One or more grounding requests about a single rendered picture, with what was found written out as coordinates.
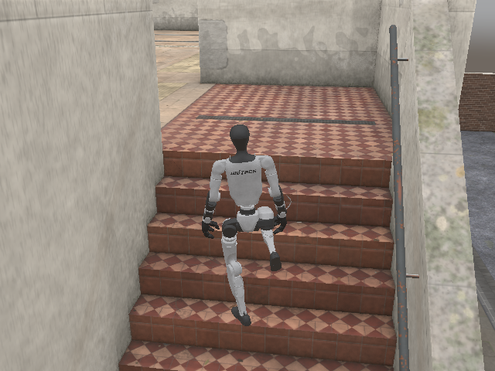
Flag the stairs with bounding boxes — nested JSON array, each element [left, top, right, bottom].
[[118, 151, 397, 371]]

